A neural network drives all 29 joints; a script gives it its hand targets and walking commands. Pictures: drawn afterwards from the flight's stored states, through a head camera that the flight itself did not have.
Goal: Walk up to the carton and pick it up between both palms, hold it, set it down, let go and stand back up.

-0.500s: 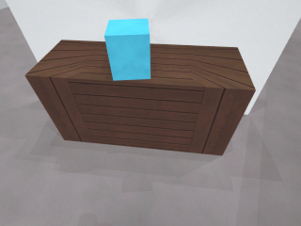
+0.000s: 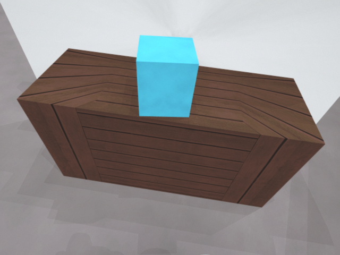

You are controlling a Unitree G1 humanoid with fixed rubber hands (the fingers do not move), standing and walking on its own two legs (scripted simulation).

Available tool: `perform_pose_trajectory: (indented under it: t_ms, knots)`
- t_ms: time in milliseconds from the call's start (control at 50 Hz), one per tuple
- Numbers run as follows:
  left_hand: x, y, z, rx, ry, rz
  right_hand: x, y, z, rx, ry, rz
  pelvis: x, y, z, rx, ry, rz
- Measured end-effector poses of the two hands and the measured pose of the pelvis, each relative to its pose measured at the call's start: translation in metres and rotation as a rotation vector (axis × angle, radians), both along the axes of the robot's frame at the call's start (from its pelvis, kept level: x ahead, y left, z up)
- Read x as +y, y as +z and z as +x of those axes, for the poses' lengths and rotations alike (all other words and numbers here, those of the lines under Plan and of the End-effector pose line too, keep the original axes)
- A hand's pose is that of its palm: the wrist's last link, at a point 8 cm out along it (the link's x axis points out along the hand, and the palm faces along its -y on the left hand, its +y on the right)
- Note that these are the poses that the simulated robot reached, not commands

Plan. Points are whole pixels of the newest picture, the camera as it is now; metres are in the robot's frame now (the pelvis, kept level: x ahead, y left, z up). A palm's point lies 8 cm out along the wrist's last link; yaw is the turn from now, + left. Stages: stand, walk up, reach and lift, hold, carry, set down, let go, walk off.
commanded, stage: walk up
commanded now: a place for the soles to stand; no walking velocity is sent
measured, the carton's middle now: (165, 77) +0.79 -0.01 -0.01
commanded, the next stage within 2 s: none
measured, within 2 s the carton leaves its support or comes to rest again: neither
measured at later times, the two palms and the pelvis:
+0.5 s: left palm (85, 236) +0.22 +0.20 -0.10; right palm (278, 251) +0.19 -0.31 -0.14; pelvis +0.19 -0.05 +0.00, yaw +0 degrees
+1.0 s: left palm (71, 206) +0.31 +0.27 -0.14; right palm (235, 195) +0.34 -0.23 -0.14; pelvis +0.25 +0.02 -0.02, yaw -1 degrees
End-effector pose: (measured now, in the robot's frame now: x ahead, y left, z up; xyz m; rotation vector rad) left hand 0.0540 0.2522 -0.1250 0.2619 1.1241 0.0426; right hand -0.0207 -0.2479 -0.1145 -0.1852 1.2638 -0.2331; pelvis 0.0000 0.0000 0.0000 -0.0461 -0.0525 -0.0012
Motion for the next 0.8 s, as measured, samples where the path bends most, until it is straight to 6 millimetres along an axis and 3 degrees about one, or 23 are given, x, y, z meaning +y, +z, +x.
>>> perform_pose_trajectory:
  t_ms: [60,140,300,360,420,520,620,700,800]
  knots:
    - [-0.003,0.003,0.034,-0.031,-0.005,-0.004,0.002,0.001,-0.003,0.051,-0.022,0.013,-0.002,0.002,0.021,0.002,-0.001,0.016]
    - [-0.019,0.002,0.072,-0.030,-0.023,-0.014,0.003,-0.003,0.011,0.075,-0.042,0.039,-0.008,0.001,0.051,0.009,-0.006,0.036]
    - [-0.059,0.002,0.172,-0.099,-0.073,0.022,-0.015,-0.035,0.061,0.133,-0.026,0.106,-0.035,-0.017,0.121,0.015,-0.020,0.067]
    - [-0.064,0.000,0.197,-0.139,-0.034,0.056,-0.030,-0.050,0.090,0.164,0.016,0.115,-0.046,-0.026,0.145,0.008,-0.010,0.044]
    - [-0.059,0.008,0.194,-0.116,0.065,0.075,-0.044,-0.045,0.133,0.150,0.064,0.096,-0.052,-0.019,0.167,-0.004,0.001,0.061]
    - [-0.050,0.022,0.165,0.001,0.158,0.102,-0.064,-0.026,0.223,0.043,0.139,0.059,-0.052,-0.001,0.201,-0.006,0.001,0.080]
    - [-0.050,0.020,0.141,0.140,0.200,0.083,-0.054,-0.023,0.291,-0.031,0.161,0.053,-0.041,0.002,0.229,-0.002,-0.007,0.071]
    - [-0.046,0.006,0.154,0.178,0.186,0.038,-0.023,-0.028,0.329,-0.058,0.164,0.070,-0.028,-0.004,0.246,0.002,-0.005,0.044]
    - [-0.016,-0.022,0.198,0.130,0.151,0.013,0.016,-0.035,0.362,-0.074,0.178,0.058,-0.007,-0.020,0.261,0.001,0.011,0.032]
